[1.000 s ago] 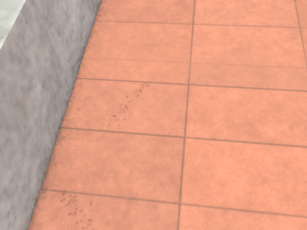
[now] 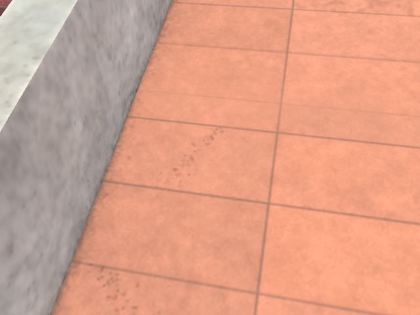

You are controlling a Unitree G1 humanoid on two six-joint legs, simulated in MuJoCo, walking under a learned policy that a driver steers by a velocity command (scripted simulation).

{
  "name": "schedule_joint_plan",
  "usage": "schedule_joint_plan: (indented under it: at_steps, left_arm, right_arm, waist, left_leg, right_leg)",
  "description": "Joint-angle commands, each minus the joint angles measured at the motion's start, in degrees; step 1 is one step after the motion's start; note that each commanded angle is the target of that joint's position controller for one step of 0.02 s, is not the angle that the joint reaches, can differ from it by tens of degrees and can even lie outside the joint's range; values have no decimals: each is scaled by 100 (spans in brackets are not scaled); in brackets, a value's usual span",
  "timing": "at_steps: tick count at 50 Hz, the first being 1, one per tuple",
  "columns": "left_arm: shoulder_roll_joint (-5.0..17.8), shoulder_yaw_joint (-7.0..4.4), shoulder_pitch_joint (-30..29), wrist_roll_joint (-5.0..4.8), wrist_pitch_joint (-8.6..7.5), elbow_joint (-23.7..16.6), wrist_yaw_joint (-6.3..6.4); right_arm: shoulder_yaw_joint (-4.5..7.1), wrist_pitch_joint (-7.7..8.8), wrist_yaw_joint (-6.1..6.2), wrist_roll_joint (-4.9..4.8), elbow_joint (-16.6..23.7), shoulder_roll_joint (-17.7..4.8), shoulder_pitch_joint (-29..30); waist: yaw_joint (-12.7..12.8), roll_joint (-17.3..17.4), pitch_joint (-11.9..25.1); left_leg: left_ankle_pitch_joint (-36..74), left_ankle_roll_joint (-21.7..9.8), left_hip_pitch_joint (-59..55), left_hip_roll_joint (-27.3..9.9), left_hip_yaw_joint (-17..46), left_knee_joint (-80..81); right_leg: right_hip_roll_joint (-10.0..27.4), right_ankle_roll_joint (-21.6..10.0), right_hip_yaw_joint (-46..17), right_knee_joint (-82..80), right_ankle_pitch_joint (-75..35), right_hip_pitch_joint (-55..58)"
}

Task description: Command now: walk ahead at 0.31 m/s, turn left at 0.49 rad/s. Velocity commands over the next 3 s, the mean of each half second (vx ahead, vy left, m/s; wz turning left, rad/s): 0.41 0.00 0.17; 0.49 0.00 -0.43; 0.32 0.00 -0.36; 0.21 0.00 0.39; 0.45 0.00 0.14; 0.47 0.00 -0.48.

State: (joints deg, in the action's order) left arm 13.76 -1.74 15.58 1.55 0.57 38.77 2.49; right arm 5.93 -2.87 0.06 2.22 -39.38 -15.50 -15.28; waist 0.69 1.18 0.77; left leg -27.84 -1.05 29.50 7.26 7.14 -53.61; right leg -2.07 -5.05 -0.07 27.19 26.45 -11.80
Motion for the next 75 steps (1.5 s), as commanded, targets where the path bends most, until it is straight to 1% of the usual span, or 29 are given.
schedule_joint_plan:
  at_steps: [1,4,10,14,16,19,20,21,22,23,24,25,28,40,43,45,47,48,49,51,53,58,64,68,70,71,72,73,75]
  left_arm:
    - [740,-189,-286,35,-234,-400,-10]
    - [659,-179,207,99,-390,-125,-91]
    - [544,-182,1322,65,-544,411,-179]
    - [481,-143,1319,39,-566,624,-169]
    - [613,-159,1443,41,-553,805,-155]
    - [817,-158,1536,-46,-546,1115,-194]
    - [1012,-186,1247,-147,-539,1105,-204]
    - [918,-149,1067,-207,-552,908,-218]
    - [-19,37,1457,-288,-571,613,-350]
    - [446,-105,674,-126,-574,625,-379]
    - [426,-151,232,-68,-534,402,-372]
    - [399,-142,169,-35,-539,449,-371]
    - [87,-135,623,-1,-267,634,-441]
    - [-205,47,-1935,110,-45,-474,-579]
    - [-188,93,-1783,10,61,-554,-563]
    - [237,-85,-509,-14,107,-261,-489]
    - [792,-378,776,16,-45,87,-430]
    - [1303,-540,404,-56,-49,60,-381]
    - [1465,-595,403,-70,-35,-55,-337]
    - [933,-470,358,-39,-147,218,-221]
    - [522,-337,37,-15,-322,223,-233]
    - [857,-325,545,-102,-535,516,-266]
    - [808,-262,1178,-75,-268,778,-88]
    - [938,-263,727,-37,-313,674,-50]
    - [902,-268,426,-151,-479,574,-104]
    - [83,-136,1653,-150,-487,566,-134]
    - [510,-173,2049,-10,-414,743,-139]
    - [738,-210,1462,39,-333,648,-178]
    - [625,-163,88,141,-299,190,-232]
  right_arm:
    - [172,148,-208,82,365,-738,197]
    - [42,120,-352,50,328,-377,172]
    - [-85,185,-353,96,606,-243,1219]
    - [-280,200,-449,58,830,-11,1826]
    - [-378,205,-464,-4,958,140,2071]
    - [-282,253,-217,-121,707,-4,873]
    - [-174,328,-117,-109,415,-173,-343]
    - [-6,391,-19,12,213,-675,-1330]
    - [52,459,35,100,202,-1241,-1769]
    - [64,429,94,11,53,-1177,-1620]
    - [-38,467,146,80,-12,-877,-955]
    - [-159,550,89,51,32,-419,-497]
    - [-379,780,-15,-35,-200,293,-263]
    - [-427,812,198,-75,-1119,-1,-1597]
    - [-387,803,303,-92,-1106,-428,-1544]
    - [-264,718,334,-53,-1005,-848,-1290]
    - [-155,706,203,-240,-650,-991,-776]
    - [-352,786,92,-222,-160,22,-510]
    - [-297,906,4,-160,302,-320,-285]
    - [-370,967,47,-116,379,-200,-91]
    - [-418,771,80,17,397,-105,-125]
    - [-536,418,2,122,831,-42,686]
    - [-728,325,-14,39,1129,194,1740]
    - [-541,379,120,-98,604,-315,485]
    - [-386,601,213,-21,-25,-625,-1061]
    - [-285,613,167,-8,-168,-1029,-1038]
    - [-270,512,136,-200,-15,-939,-809]
    - [-258,444,192,-249,149,-712,67]
    - [-391,479,164,-216,36,-200,350]
  waist:
    - [-160,-772,-557]
    - [-111,-731,-462]
    - [342,-682,-720]
    - [333,-840,-771]
    - [410,-979,-758]
    - [-219,-1118,-67]
    - [-934,-1048,561]
    - [-1382,-487,1292]
    - [-975,1010,2190]
    - [-1189,354,1486]
    - [-661,130,128]
    - [-428,-248,-210]
    - [111,138,-202]
    - [-239,135,-727]
    - [37,787,-288]
    - [686,1159,511]
    - [1413,472,1131]
    - [721,-1286,1203]
    - [653,-544,1738]
    - [146,537,246]
    - [-282,627,-179]
    - [-199,34,-183]
    - [343,-638,154]
    - [-221,-1213,761]
    - [-1032,-653,1226]
    - [-115,1413,1983]
    - [-57,873,2414]
    - [103,613,1572]
    - [-26,-157,238]
  left_leg:
    - [776,148,1501,-298,-179,-1683]
    - [1296,99,1647,-331,-181,-2382]
    - [1323,186,3031,-407,-159,-1960]
    - [1179,122,2331,-822,-1023,-459]
    - [698,-138,1511,-812,-1532,233]
    - [233,-678,-778,-50,-1998,914]
    - [812,-782,-2404,-66,-1645,1625]
    - [-360,-826,-4164,-1242,-145,2271]
    - [-1919,-1387,-5542,-3437,3423,3271]
    - [-2253,-1362,-4479,-3243,4383,4474]
    - [-1600,-1258,-3562,-3059,3019,4189]
    - [-246,-1083,-2871,-2713,1945,4137]
    - [1360,-662,-2050,-2017,-21,4327]
    - [4886,-268,-3284,-1905,-1932,4530]
    - [8851,-116,-3405,-2174,-2220,3609]
    - [9988,-201,-3816,-2497,-2133,1835]
    - [6824,-310,-2280,-2028,-2108,-1242]
    - [387,-55,340,-706,-1722,-3519]
    - [683,-115,1396,-526,-247,-4367]
    - [875,-95,1782,-952,-201,-4044]
    - [724,-26,1523,-1161,-281,-3714]
    - [1026,120,1875,-1220,-851,-2781]
    - [1439,181,1494,-740,-1399,-586]
    - [1571,-301,-623,-280,-1310,884]
    - [3669,-598,-2608,-921,-614,2401]
    - [7689,-1556,-4350,-2830,1538,1633]
    - [6921,-2060,-4004,-2949,2955,2520]
    - [4329,-2197,-2973,-2706,2820,3165]
    - [4319,-1773,-1944,-1944,1564,3297]
  right_leg:
    - [1553,-120,-1760,-2105,1245,458]
    - [1334,-265,-1150,-1996,794,482]
    - [1588,-658,-972,-1961,-311,1804]
    - [1524,-721,-503,-2086,-1647,1661]
    - [1667,-747,-354,-2159,-2811,1486]
    - [1648,-586,101,-546,-7138,1256]
    - [1513,-397,283,734,-7007,668]
    - [1233,-274,333,2403,-4631,-712]
    - [102,-95,-285,4315,699,-2409]
    - [-91,-114,-1022,5012,149,-2980]
    - [287,-128,-754,5483,-519,-3509]
    - [526,-129,-488,5299,-1020,-3302]
    - [617,-33,-397,5377,-1278,-2644]
    - [160,-112,943,3836,-1267,-4235]
    - [-374,-449,1577,2768,-581,-2551]
    - [-622,-796,1289,2476,170,-1514]
    - [-364,-1231,-44,619,-169,913]
    - [1199,-1769,-2900,68,-1047,2380]
    - [1755,-2270,-4893,-809,-1309,2721]
    - [1658,-1810,-3856,-1133,-1563,1383]
    - [1075,-1420,-2605,-1007,-2579,326]
    - [401,-965,-1702,-1310,-3598,-266]
    - [325,-319,-1115,-933,-6724,1003]
    - [653,-46,-1170,174,-8580,1325]
    - [231,182,-795,2338,-6060,768]
    - [-780,526,-573,4473,722,-786]
    - [-872,466,-1070,5548,562,-1261]
    - [-557,508,-666,5787,57,-1641]
    - [-148,494,-401,5259,-243,-2018]
